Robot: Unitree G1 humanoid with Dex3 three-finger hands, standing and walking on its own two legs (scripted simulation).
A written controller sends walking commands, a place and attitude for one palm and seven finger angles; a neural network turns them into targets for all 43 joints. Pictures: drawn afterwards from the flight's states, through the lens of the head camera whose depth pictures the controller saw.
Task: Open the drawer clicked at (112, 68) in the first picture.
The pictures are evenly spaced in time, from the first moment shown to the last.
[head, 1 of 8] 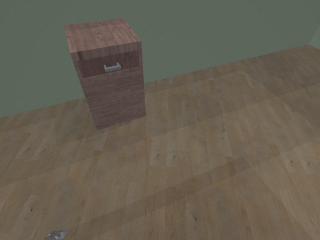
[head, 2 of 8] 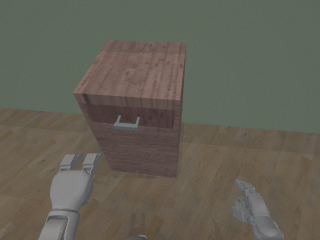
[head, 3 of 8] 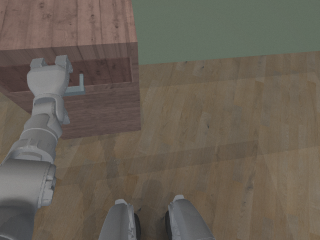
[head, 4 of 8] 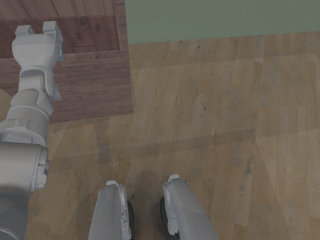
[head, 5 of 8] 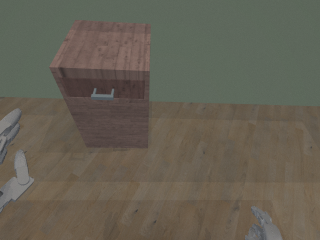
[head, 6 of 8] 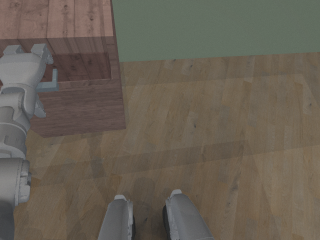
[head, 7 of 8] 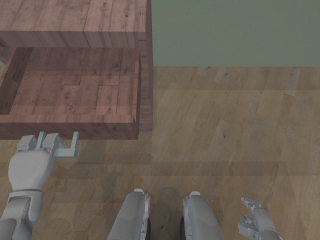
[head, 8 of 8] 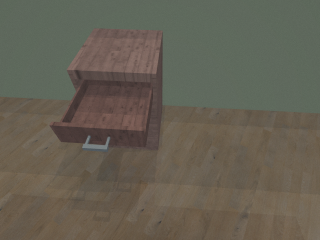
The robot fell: no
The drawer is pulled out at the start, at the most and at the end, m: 0.00 0.30 0.30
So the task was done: yes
